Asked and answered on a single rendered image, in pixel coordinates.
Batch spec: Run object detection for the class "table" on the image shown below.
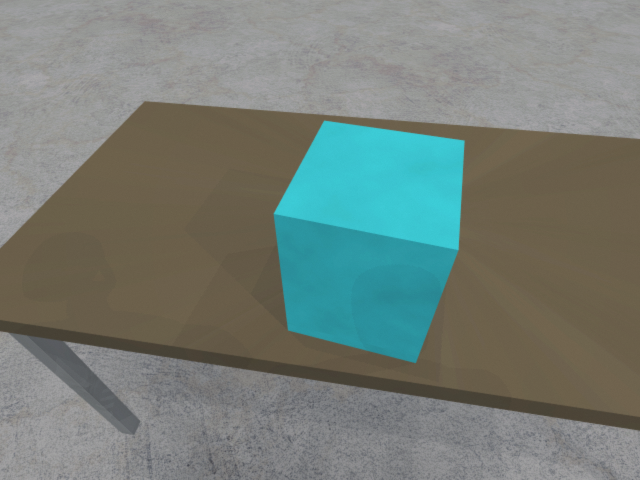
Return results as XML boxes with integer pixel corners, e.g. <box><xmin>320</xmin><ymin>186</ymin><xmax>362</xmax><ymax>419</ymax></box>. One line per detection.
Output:
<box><xmin>0</xmin><ymin>101</ymin><xmax>640</xmax><ymax>435</ymax></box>

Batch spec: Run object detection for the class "carton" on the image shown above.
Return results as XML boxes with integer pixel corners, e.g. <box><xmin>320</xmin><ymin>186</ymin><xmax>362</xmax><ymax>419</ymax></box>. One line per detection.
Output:
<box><xmin>274</xmin><ymin>121</ymin><xmax>465</xmax><ymax>363</ymax></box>

